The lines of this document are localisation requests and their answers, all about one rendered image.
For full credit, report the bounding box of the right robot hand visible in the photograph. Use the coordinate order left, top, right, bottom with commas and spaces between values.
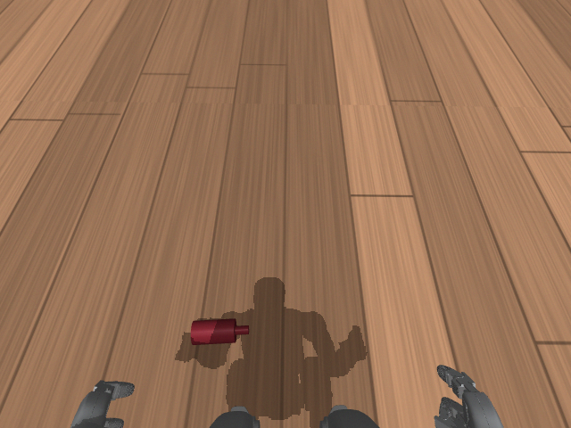
434, 365, 504, 428

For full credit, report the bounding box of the left robot hand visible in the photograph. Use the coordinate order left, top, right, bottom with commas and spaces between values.
70, 380, 135, 428

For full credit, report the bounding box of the bottle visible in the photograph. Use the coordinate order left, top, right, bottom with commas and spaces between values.
191, 318, 249, 345

